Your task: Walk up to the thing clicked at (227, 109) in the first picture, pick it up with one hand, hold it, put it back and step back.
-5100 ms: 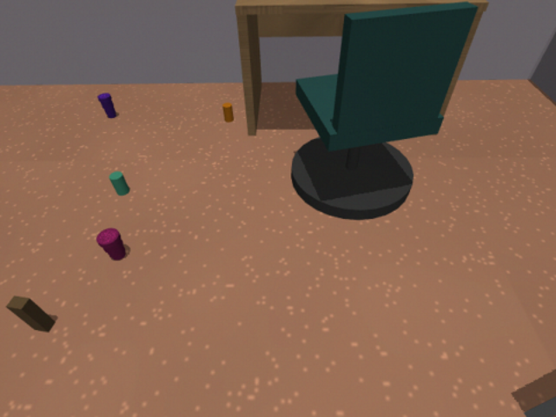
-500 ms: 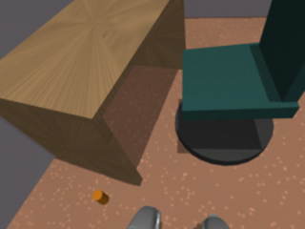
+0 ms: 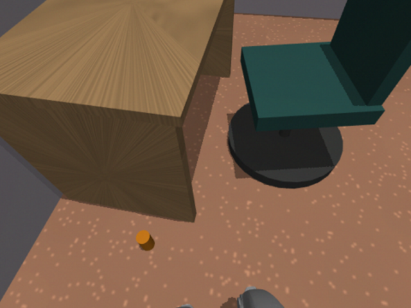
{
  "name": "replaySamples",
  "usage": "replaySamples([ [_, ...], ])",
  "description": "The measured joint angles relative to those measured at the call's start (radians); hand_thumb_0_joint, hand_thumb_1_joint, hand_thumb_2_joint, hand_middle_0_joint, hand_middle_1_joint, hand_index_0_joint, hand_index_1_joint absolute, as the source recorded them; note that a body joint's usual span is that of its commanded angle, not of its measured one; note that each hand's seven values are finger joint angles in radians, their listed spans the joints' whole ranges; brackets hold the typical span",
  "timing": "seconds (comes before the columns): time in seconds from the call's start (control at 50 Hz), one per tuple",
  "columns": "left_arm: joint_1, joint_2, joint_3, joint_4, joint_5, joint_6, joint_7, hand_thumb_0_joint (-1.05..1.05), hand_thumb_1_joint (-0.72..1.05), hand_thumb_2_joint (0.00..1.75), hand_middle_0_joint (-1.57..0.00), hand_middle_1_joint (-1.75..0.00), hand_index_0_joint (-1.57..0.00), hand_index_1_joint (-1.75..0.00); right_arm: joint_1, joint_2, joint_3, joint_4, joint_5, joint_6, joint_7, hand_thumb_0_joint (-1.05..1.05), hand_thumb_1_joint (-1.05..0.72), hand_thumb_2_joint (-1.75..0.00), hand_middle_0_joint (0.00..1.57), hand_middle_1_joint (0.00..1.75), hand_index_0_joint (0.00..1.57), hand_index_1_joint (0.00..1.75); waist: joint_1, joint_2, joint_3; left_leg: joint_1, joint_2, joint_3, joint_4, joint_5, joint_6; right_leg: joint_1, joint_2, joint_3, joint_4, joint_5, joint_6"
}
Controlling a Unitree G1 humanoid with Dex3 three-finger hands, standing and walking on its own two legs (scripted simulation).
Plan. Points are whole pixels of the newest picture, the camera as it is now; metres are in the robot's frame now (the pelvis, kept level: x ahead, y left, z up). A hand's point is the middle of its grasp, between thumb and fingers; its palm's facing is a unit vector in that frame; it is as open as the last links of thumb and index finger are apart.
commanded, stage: walk up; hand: left
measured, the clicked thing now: (145, 240) +0.48 +0.30 -0.69
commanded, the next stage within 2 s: none
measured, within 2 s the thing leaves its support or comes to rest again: neither
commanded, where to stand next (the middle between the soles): +0.07 +0.09 m, yaw -6 degrees
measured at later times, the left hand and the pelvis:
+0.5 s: hand out of the picture +0.03 +0.49 -0.15, palm faces -0.02 -0.87 -0.49, open 7.4 cm; pelvis -0.06 +0.18 -0.02, yaw -2 degrees
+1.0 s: hand out of the picture +0.14 +0.35 -0.15, palm faces -0.15 -0.93 -0.34, open 7.4 cm; pelvis +0.02 +0.11 +0.00, yaw -8 degrees
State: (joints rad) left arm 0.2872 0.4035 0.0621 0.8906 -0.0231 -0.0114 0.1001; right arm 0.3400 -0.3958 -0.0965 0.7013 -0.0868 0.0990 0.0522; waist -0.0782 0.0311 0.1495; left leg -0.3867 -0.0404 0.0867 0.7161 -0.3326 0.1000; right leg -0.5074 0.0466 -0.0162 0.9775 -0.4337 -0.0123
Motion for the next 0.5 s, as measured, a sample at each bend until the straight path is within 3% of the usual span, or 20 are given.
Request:
replaySamples([
  [0.06,0.010,-0.031,-0.017,-0.015,0.003,-0.014,0.001,0.00,0.90,0.90,-0.21,-0.30,-0.21,-0.30,-0.011,-0.018,-0.016,-0.028,-0.002,0.013,0.000,0.00,-0.90,-0.90,0.21,0.30,0.21,0.30,0.008,0.025,0.019,-0.030,-0.014,0.044,0.027,-0.001,0.027,0.133,-0.017,-0.034,-0.252,0.086,-0.011],
  [0.08,0.003,-0.049,-0.021,-0.014,0.009,-0.019,0.004,0.00,0.90,0.90,-0.21,-0.30,-0.21,-0.30,-0.027,-0.028,-0.024,-0.027,0.003,0.019,-0.002,0.00,-0.90,-0.90,0.21,0.30,0.21,0.30,0.009,0.066,0.042,-0.039,0.005,0.037,0.057,-0.010,0.020,0.152,0.001,-0.044,-0.281,0.101,-0.017],
  [0.12,0.002,-0.053,-0.028,-0.033,0.027,-0.024,0.004,0.00,0.89,0.90,-0.21,-0.31,-0.21,-0.30,-0.045,-0.023,-0.031,-0.025,0.005,0.030,-0.006,0.00,-0.91,-0.90,0.21,0.30,0.20,0.30,0.017,0.101,0.059,-0.087,-0.004,-0.022,0.202,-0.121,-0.072,0.149,0.004,-0.050,-0.270,0.110,-0.012],
  [0.16,-0.006,-0.036,-0.025,-0.042,0.035,-0.026,0.013,0.00,0.89,0.90,-0.21,-0.31,-0.22,-0.30,-0.048,-0.006,-0.023,-0.026,0.003,0.037,-0.009,0.00,-0.91,-0.90,0.21,0.30,0.20,0.30,0.041,0.081,0.049,-0.154,-0.019,-0.069,0.419,-0.192,-0.122,0.133,-0.034,-0.032,-0.248,0.110,-0.021],
  [0.2,-0.020,-0.026,-0.018,-0.043,0.033,-0.031,0.023,0.00,0.89,0.90,-0.21,-0.31,-0.22,-0.30,-0.053,-0.011,-0.021,-0.025,0.008,0.030,0.000,0.00,-0.91,-0.90,0.21,0.30,0.20,0.30,0.052,0.073,0.035,-0.190,-0.008,-0.139,0.557,-0.173,-0.134,0.129,-0.076,-0.019,-0.251,0.120,-0.023],
  [0.24,-0.023,-0.022,-0.013,-0.048,0.041,-0.041,0.023,0.01,0.89,0.90,-0.21,-0.31,-0.22,-0.30,-0.064,-0.031,-0.026,-0.023,0.019,0.023,0.008,0.00,-0.91,-0.90,0.21,0.30,0.20,0.30,0.061,0.075,0.013,-0.191,0.014,-0.207,0.599,-0.129,-0.123,0.114,-0.117,0.004,-0.250,0.130,-0.013],
  [0.28,-0.020,-0.012,-0.006,-0.053,0.059,-0.042,0.011,0.00,0.89,0.90,-0.21,-0.31,-0.21,-0.30,-0.077,-0.051,-0.029,-0.015,0.040,0.013,0.014,0.00,-0.91,-0.90,0.21,0.30,0.20,0.30,0.072,0.072,-0.011,-0.144,0.053,-0.240,0.534,-0.112,-0.114,0.093,-0.150,0.038,-0.236,0.127,-0.004],
  [0.34,-0.030,0.013,0.006,-0.055,0.089,-0.020,-0.024,0.01,0.89,0.90,-0.21,-0.31,-0.21,-0.30,-0.070,-0.070,-0.025,0.021,0.074,-0.021,0.009,0.00,-0.91,-0.90,0.21,0.30,0.20,0.30,0.078,0.060,-0.059,-0.003,0.114,-0.204,0.240,-0.135,-0.124,0.060,-0.182,0.090,-0.185,0.082,0.002],
  [0.36,-0.037,0.024,0.010,-0.059,0.093,-0.010,-0.036,0.01,0.89,0.90,-0.21,-0.31,-0.21,-0.30,-0.053,-0.074,-0.025,0.034,0.077,-0.039,0.000,0.00,-0.91,-0.90,0.21,0.30,0.20,0.30,0.074,0.053,-0.076,0.050,0.120,-0.181,0.133,-0.133,-0.143,0.043,-0.188,0.111,-0.141,0.033,-0.006],
  [0.38,-0.050,0.042,0.018,-0.059,0.095,0.002,-0.044,0.01,0.89,0.90,-0.21,-0.31,-0.21,-0.30,-0.046,-0.062,-0.025,0.057,0.073,-0.057,-0.014,0.00,-0.91,-0.90,0.21,0.30,0.20,0.30,0.073,0.014,-0.076,0.069,0.088,-0.158,0.121,-0.162,-0.172,0.028,-0.200,0.161,-0.081,-0.035,-0.027],
  [0.42,-0.043,0.061,0.038,-0.051,0.090,0.025,-0.047,0.01,0.90,0.90,-0.20,-0.30,-0.21,-0.30,-0.023,-0.035,-0.005,0.095,0.060,-0.082,-0.032,0.00,-0.91,-0.90,0.21,0.30,0.20,0.30,0.090,-0.042,-0.093,0.074,0.058,-0.110,0.173,-0.186,-0.171,-0.017,-0.146,0.240,0.066,-0.115,-0.043],
  [0.46,-0.024,0.067,0.036,-0.012,0.086,0.039,-0.060,0.01,0.90,0.90,-0.20,-0.30,-0.21,-0.30,0.000,-0.015,0.020,0.143,0.058,-0.098,-0.039,0.00,-0.91,-0.90,0.21,0.30,0.20,0.30,0.073,-0.041,-0.125,0.087,0.079,-0.108,0.177,-0.199,-0.140,-0.053,-0.075,0.183,0.169,-0.081,-0.030],
  [0.5,-0.027,0.082,0.040,0.023,0.074,0.042,-0.085,0.01,0.90,0.90,-0.20,-0.30,-0.21,-0.30,0.025,0.014,0.037,0.182,0.049,-0.119,-0.052,0.00,-0.91,-0.90,0.21,0.30,0.21,0.30,0.055,-0.067,-0.129,0.120,0.085,-0.112,0.125,-0.173,-0.127,-0.085,-0.046,0.136,0.217,0.009,-0.014],
])
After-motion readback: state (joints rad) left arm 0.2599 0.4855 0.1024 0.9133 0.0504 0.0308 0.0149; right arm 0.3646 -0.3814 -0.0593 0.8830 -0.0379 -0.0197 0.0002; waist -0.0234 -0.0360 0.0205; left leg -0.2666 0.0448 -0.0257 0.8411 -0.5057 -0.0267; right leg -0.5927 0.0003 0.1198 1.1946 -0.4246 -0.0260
